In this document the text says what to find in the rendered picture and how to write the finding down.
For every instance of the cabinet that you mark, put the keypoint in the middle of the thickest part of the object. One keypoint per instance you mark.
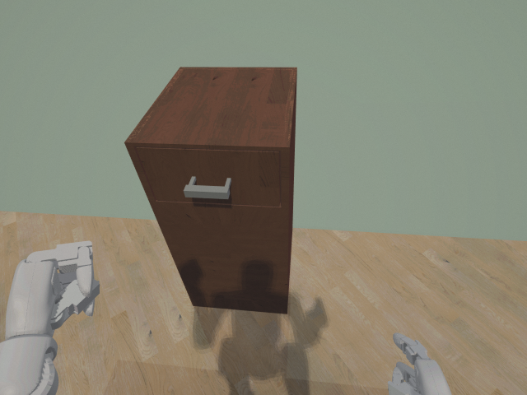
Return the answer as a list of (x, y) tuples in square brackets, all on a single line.
[(229, 256)]

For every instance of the right robot hand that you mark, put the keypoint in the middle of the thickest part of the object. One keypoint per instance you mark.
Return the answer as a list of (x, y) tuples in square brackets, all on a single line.
[(426, 378)]

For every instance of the left robot forearm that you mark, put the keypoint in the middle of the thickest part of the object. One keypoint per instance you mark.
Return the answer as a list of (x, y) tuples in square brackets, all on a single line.
[(26, 365)]

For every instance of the drawer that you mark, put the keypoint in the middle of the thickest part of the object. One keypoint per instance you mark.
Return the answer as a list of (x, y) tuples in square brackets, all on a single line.
[(255, 174)]

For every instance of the handle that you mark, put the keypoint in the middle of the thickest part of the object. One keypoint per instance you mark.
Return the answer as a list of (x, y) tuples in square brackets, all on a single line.
[(201, 191)]

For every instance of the left robot hand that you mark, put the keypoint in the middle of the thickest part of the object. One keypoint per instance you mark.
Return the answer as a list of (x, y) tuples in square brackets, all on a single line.
[(36, 284)]

